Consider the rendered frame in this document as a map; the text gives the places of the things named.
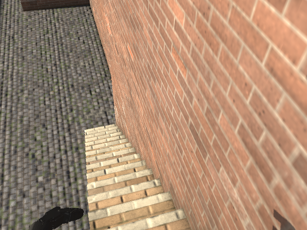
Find stairs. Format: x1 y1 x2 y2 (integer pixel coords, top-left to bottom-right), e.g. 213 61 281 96
84 124 191 230

